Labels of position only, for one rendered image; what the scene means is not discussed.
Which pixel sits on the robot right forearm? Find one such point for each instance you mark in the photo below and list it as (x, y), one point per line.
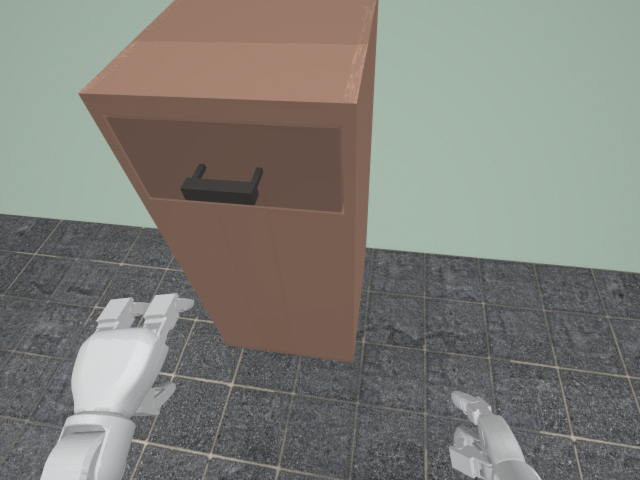
(514, 470)

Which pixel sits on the handle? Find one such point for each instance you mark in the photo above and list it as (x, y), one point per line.
(221, 191)

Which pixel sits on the robot left hand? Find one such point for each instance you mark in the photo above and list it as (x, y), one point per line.
(117, 365)

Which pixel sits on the drawer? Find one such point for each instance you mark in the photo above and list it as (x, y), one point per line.
(302, 163)

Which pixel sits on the robot right hand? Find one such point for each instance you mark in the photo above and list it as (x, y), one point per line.
(475, 454)

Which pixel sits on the cabinet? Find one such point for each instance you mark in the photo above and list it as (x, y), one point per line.
(273, 279)

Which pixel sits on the robot left forearm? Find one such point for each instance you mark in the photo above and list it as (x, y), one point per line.
(93, 445)

